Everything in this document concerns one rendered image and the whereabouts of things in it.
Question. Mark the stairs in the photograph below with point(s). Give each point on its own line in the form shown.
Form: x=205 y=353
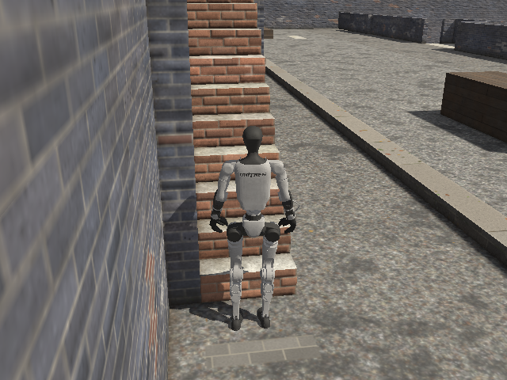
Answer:
x=229 y=94

